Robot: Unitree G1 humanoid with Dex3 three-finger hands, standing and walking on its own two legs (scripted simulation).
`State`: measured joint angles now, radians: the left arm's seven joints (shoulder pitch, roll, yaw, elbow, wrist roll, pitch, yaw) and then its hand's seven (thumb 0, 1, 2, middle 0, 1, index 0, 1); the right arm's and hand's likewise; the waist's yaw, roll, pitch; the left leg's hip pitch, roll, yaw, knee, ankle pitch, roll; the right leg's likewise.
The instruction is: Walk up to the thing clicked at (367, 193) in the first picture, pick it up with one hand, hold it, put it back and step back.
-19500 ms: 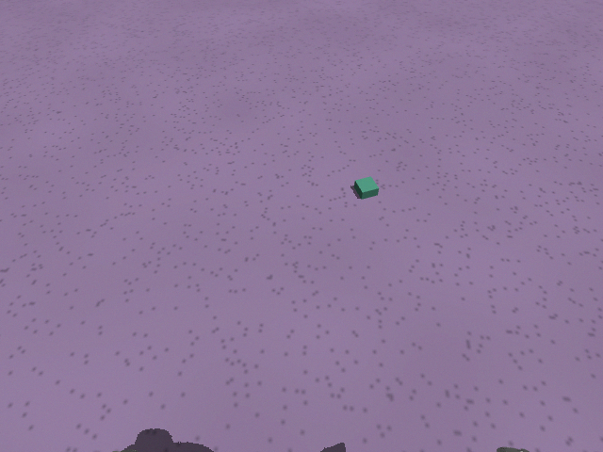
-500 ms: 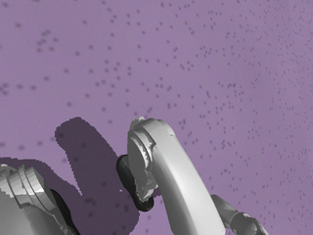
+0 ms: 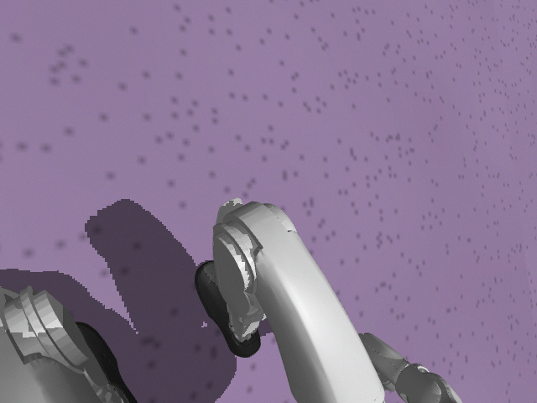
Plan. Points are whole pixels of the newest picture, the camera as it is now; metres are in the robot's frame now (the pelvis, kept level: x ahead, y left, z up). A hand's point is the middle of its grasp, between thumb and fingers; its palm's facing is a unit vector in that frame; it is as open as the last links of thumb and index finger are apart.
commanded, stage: close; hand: left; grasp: from above
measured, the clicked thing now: out of the picture +0.46 +0.32 -0.29
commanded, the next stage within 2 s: settle in 0.86 s
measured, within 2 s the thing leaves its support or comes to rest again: leaves its support in 1.18 s
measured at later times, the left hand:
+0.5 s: hand out of the picture +0.44 +0.33 -0.25, palm faces -0.46 -0.14 -0.88, open 11.7 cm
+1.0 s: hand out of the picture +0.45 +0.33 -0.25, palm faces -0.44 -0.13 -0.89, open 11.3 cm
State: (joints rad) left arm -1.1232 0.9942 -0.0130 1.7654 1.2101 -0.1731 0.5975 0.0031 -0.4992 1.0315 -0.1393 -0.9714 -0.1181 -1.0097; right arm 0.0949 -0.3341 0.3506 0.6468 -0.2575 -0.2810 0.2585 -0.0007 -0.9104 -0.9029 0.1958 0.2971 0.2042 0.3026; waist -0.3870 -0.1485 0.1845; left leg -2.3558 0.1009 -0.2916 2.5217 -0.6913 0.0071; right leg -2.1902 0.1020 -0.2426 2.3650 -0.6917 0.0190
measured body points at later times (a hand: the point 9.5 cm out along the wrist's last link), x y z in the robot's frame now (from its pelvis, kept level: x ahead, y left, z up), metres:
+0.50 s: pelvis +0.00 +0.00 +0.00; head +0.28 +0.14 +0.33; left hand +0.46 +0.33 -0.20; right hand +0.07 -0.23 -0.06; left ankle +0.07 +0.13 -0.28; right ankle +0.11 -0.10 -0.28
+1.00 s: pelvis +0.00 +0.00 +0.00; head +0.27 +0.13 +0.33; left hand +0.47 +0.33 -0.19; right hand +0.06 -0.24 -0.06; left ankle +0.07 +0.13 -0.28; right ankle +0.11 -0.10 -0.28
